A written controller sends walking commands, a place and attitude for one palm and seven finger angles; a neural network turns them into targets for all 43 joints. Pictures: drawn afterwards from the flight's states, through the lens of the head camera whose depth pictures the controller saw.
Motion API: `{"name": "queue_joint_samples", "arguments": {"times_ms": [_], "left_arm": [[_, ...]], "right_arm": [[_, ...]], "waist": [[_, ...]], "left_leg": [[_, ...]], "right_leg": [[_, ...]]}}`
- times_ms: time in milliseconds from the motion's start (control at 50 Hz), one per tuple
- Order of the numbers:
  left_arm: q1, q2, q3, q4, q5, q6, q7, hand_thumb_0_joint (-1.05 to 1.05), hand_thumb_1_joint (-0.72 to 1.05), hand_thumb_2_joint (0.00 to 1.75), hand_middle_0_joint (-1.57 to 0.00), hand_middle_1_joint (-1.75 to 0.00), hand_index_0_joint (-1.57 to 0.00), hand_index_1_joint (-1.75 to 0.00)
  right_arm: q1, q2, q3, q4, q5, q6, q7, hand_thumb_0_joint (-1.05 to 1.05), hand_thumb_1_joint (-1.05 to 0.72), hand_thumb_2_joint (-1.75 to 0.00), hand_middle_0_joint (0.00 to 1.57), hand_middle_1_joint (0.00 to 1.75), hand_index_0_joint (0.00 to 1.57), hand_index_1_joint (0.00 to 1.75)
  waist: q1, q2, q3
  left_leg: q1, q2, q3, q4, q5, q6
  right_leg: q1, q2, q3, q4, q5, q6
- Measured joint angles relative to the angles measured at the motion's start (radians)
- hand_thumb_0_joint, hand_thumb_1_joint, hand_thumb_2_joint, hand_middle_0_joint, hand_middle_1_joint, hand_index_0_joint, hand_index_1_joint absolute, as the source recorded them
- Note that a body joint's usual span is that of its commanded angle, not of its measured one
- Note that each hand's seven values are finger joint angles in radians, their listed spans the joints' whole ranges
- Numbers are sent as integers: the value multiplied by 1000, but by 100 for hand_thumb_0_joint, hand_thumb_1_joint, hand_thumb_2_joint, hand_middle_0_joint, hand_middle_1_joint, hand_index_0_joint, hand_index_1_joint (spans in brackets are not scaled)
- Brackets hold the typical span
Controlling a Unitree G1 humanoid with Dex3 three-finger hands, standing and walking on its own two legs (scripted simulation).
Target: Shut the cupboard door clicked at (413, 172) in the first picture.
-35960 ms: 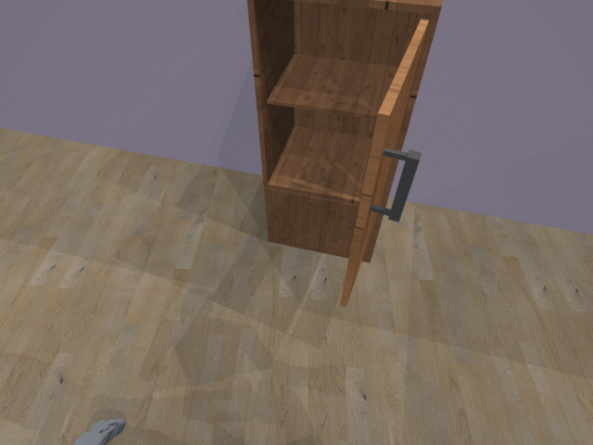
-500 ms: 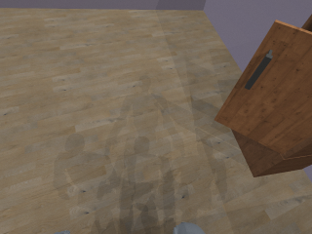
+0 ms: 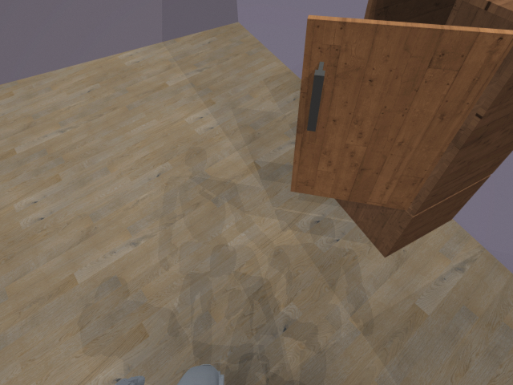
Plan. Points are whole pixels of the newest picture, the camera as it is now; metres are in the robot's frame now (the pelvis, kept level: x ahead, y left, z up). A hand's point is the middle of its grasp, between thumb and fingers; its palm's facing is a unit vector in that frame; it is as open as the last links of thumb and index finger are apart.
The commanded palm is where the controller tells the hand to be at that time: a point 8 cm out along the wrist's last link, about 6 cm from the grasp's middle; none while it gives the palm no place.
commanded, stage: turn to face it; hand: left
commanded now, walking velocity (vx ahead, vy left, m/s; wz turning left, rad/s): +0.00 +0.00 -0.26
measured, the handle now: (316, 97) +0.74 -0.12 +0.01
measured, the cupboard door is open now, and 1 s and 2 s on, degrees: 49 49 49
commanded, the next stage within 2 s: take the last steps up to it in 0.18 s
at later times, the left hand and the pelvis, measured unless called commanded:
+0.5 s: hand out of the picture +0.12 +0.23 -0.17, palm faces -0.13 -0.97 -0.18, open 7.4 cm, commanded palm none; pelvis +0.04 +0.03 +0.01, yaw -10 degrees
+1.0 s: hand (223, 359) +0.19 +0.08 -0.18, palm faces -0.17 -0.97 -0.18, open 7.3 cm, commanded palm none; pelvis +0.14 -0.09 +0.00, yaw -11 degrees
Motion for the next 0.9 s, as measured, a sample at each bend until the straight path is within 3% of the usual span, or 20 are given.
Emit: {"name": "queue_joint_samples", "arguments": {"times_ms": [120, 160, 180, 220, 260, 320, 400, 500, 580, 700, 720, 780, 840, 900], "left_arm": [[36, -5, 7, 23, 8, 4, 3, 1, 90, 90, -20, -30, -21, -30], [49, 1, 12, 34, 5, 10, 5, 1, 90, 90, -21, -30, -21, -30], [57, 4, 14, 38, 2, 14, 6, 1, 90, 90, -21, -30, -21, -30], [56, 21, 22, 52, -5, 27, 9, 1, 90, 90, -20, -30, -20, -30], [57, 35, 30, 59, -3, 39, 8, 1, 91, 90, -20, -30, -20, -30], [45, 46, 38, 67, 2, 47, 0, 1, 91, 90, -20, -30, -20, -30], [41, 53, 42, 70, 5, 43, -14, 1, 91, 90, -20, -30, -20, -30], [38, 53, 44, 84, 14, 51, -36, 1, 91, 90, -20, -30, -20, -30], [6, 48, 41, 81, 16, 52, -51, 1, 91, 90, -20, -30, -20, -30], [-47, 37, 33, 53, 14, 21, -63, 1, 91, 90, -20, -30, -20, -30], [-48, 39, 31, 47, 15, 5, -62, 1, 91, 90, -20, -30, -20, -30], [-51, 6, 20, 57, 9, -27, -36, 1, 91, 90, -20, -30, -20, -30], [-14, -13, 11, 75, 5, -35, -17, 1, 91, 90, -20, -30, -20, -30], [31, -20, 11, 110, 2, -42, 0, 0, 92, 90, -20, -30, -20, -30]], "right_arm": [[-20, 26, 10, 3, 6, -7, -4, 1, -91, -90, 20, 30, 20, 30], [-22, 35, 16, 0, 8, -19, -6, 1, -91, -90, 20, 30, 20, 30], [-18, 36, 20, -4, 7, -29, -7, 1, -91, -90, 20, 30, 20, 30], [-20, 55, 30, -3, -2, -41, -11, 1, -91, -90, 20, 30, 20, 30], [-17, 70, 44, -7, -10, -44, -15, 1, -91, -90, 20, 30, 20, 30], [-2, 84, 55, -7, -16, -49, -23, 1, -90, -90, 20, 30, 20, 30], [27, 92, 56, 13, -18, -57, -26, 1, -91, -90, 21, 30, 20, 30], [88, 77, 36, 47, -21, -71, -22, 1, -91, -90, 21, 30, 20, 30], [142, 54, 18, 82, -26, -73, -17, 1, -91, -90, 21, 30, 20, 30], [211, 13, -3, 142, -26, -58, -7, 1, -90, -90, 21, 30, 20, 30], [225, 10, -4, 150, -21, -55, -3, 1, -90, -90, 21, 30, 20, 30], [199, -8, -9, 179, -11, -23, -2, 1, -91, -90, 20, 30, 20, 30], [158, 1, -8, 168, -12, -26, 1, 1, -91, -90, 20, 30, 20, 30], [111, 20, -7, 130, -16, -40, 8, 1, -91, -90, 20, 30, 20, 30]], "waist": [[30, -26, -18], [37, -38, -22], [38, -36, -28], [40, -65, -24], [44, -79, -17], [39, -73, -5], [35, -56, -4], [10, -43, -25], [-17, -30, -26], [-47, -9, -27], [-43, -15, -33], [-36, 23, -21], [-24, 9, -27], [-19, -5, -34]], "left_leg": [[88, -33, 17, -232, -21, 10], [155, -48, 25, -384, 62, 18], [189, -46, 27, -457, 104, 42], [194, -57, 50, -446, 69, 100], [211, -52, 72, -455, 51, 122], [239, -44, 80, -511, 78, 123], [275, -28, 98, -578, 106, 122], [325, -5, 137, -633, 113, 106], [362, 18, 160, -655, 107, 82], [377, 64, 174, -579, 34, 24], [358, 70, 172, -521, -3, 32], [227, 61, 72, -198, -151, 65], [104, 26, 67, -8, -103, 72], [25, 15, 78, -2, -20, 67]], "right_leg": [[14, 11, 29, 16, -25, 17], [6, 15, 42, 53, -49, 30], [-5, 22, 46, 81, -67, 38], [-46, 14, 53, 194, -161, 39], [-105, 13, 43, 365, -238, 44], [-164, 2, 20, 528, -231, 57], [-193, -19, 4, 570, -184, 68], [-206, -52, -19, 531, -121, 69], [-195, -73, -42, 398, -101, 62], [-93, -64, -76, 113, -38, 39], [-67, -63, -72, 60, -27, 24], [-54, -27, -96, 93, -21, 6], [12, -17, -101, 14, -7, -9], [75, 1, -109, -66, 8, -20]]}}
